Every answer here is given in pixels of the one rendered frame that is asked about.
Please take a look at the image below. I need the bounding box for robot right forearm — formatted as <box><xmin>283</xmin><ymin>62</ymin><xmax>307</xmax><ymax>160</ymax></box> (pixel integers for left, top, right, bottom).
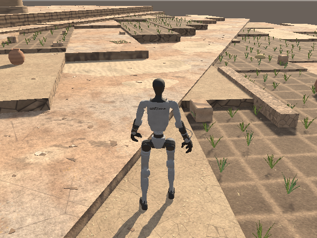
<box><xmin>179</xmin><ymin>121</ymin><xmax>191</xmax><ymax>143</ymax></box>

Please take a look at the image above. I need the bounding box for robot left hand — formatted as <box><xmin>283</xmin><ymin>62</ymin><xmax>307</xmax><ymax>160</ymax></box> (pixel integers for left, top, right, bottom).
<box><xmin>131</xmin><ymin>133</ymin><xmax>142</xmax><ymax>142</ymax></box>

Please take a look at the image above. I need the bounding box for left robot upper arm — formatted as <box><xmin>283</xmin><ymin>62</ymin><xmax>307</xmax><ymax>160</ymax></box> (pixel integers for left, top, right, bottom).
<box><xmin>135</xmin><ymin>100</ymin><xmax>148</xmax><ymax>126</ymax></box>

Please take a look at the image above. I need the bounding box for robot left thigh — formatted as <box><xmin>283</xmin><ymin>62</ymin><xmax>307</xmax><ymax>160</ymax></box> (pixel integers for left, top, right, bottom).
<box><xmin>141</xmin><ymin>139</ymin><xmax>152</xmax><ymax>178</ymax></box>

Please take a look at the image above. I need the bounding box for right robot foot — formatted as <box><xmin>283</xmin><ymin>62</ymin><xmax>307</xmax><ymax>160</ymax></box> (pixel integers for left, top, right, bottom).
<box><xmin>168</xmin><ymin>187</ymin><xmax>175</xmax><ymax>199</ymax></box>

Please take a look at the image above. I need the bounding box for robot right hand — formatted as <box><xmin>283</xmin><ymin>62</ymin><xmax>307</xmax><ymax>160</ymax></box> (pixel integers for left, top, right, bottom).
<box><xmin>181</xmin><ymin>140</ymin><xmax>193</xmax><ymax>153</ymax></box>

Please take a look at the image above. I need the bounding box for robot left forearm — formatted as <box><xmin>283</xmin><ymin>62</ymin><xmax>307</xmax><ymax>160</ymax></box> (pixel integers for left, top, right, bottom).
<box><xmin>131</xmin><ymin>119</ymin><xmax>139</xmax><ymax>135</ymax></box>

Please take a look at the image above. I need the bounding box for right robot upper arm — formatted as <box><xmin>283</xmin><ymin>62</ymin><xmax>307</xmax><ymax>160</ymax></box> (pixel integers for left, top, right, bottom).
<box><xmin>169</xmin><ymin>100</ymin><xmax>183</xmax><ymax>128</ymax></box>

